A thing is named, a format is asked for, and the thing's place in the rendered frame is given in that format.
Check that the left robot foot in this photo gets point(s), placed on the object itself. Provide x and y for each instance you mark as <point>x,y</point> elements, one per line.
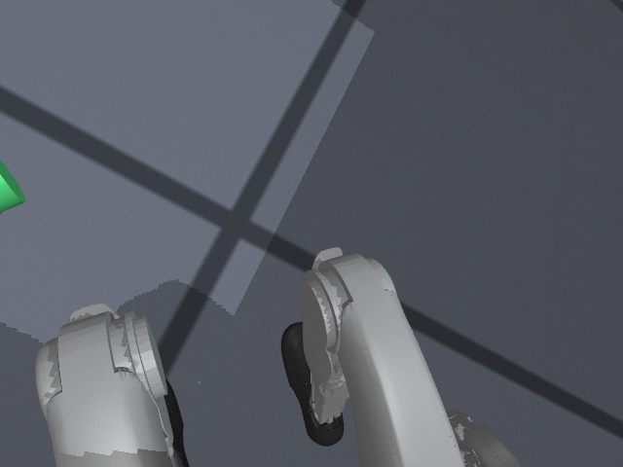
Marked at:
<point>176,426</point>

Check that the right robot hand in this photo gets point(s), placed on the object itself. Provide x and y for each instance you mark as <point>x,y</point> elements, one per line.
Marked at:
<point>482,447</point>

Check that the right robot foot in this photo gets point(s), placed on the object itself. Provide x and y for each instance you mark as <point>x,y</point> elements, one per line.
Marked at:
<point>299,378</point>

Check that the bottle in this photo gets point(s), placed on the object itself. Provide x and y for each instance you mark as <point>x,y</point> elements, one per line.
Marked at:
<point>11,194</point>

